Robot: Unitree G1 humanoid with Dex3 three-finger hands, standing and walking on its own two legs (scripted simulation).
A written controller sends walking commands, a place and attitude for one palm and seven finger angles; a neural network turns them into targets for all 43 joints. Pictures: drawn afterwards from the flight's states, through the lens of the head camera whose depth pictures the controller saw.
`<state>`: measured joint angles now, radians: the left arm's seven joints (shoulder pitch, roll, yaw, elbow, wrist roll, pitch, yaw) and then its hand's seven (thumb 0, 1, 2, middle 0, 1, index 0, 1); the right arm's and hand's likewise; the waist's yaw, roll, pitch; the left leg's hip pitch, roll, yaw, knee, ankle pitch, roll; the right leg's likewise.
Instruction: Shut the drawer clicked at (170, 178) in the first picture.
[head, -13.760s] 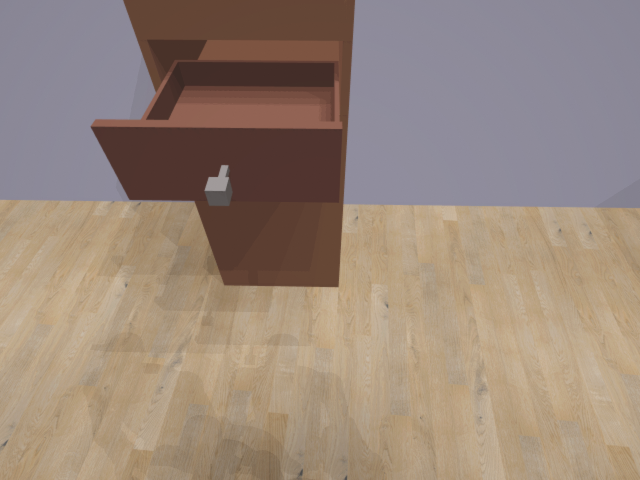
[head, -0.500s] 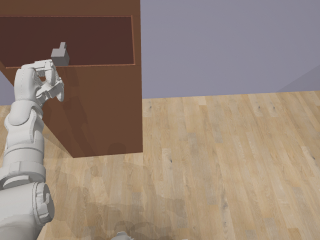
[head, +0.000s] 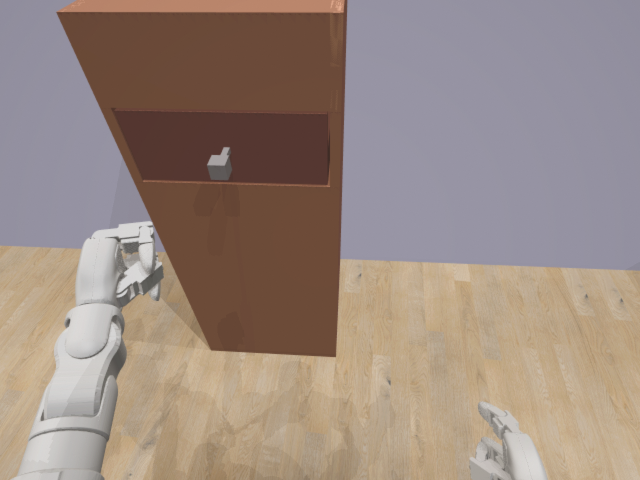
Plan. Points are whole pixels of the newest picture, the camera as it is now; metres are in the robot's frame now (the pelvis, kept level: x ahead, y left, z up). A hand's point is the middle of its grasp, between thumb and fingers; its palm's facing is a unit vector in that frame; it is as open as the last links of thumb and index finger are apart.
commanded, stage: draw the hand back to the body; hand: left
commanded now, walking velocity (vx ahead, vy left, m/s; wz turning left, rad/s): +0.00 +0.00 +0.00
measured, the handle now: (222, 161) +0.63 +0.23 +0.06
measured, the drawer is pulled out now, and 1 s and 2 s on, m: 0.00 0.00 0.00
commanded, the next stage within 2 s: step back with the hand held close in 0.68 s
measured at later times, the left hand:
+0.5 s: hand (86, 342) +0.20 +0.23 +0.17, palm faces +0.37 -0.85 -0.38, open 3.3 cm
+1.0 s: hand (71, 332) +0.21 +0.24 +0.17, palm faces +0.33 -0.82 -0.46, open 3.3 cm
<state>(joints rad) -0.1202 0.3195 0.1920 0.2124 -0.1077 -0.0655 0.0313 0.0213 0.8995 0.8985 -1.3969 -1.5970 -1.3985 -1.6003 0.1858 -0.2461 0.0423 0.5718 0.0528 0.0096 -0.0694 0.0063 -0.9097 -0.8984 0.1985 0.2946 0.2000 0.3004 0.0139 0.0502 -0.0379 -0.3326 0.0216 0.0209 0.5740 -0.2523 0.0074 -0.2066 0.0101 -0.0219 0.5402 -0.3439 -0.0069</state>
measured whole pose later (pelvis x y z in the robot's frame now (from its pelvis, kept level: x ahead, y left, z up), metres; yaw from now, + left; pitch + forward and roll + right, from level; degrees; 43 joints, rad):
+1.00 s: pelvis +0.01 +0.01 +0.01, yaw -1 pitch -1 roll -1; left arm 0.56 0.36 0.34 -0.48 -0.06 -0.16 0.08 0.02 0.89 0.90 -1.40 -1.60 -1.40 -1.60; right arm 0.16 -0.23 0.01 0.56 0.00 0.01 -0.06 0.01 -0.91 -0.90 0.20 0.30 0.20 0.30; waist 0.02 0.06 0.01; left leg -0.22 0.02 0.05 0.42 -0.20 0.02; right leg -0.08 0.01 0.01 0.34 -0.25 0.01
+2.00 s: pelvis -0.16 +0.03 -0.01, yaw +2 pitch +1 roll -5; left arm 0.58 0.45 0.43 -0.62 -0.05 -0.30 0.15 0.02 0.89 0.90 -1.40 -1.60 -1.40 -1.60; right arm 0.21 -0.17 -0.03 0.61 -0.01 -0.13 -0.04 0.01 -0.91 -0.90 0.20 0.29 0.20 0.30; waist -0.01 0.03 0.01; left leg -0.51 0.06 0.02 0.45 0.03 0.06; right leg -0.33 0.10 -0.01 0.91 -0.53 0.00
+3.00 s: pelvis -0.29 +0.04 +0.00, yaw -2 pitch -1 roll +0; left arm 0.61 0.37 0.36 -0.55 -0.01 -0.22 0.16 0.02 0.89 0.90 -1.40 -1.60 -1.40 -1.60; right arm 0.26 -0.17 0.01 0.68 -0.01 -0.09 -0.04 0.01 -0.91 -0.90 0.20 0.30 0.20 0.30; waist 0.00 0.03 0.01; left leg -0.38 0.03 0.01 0.87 -0.41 0.01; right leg -0.29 0.03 -0.09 0.59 -0.29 -0.08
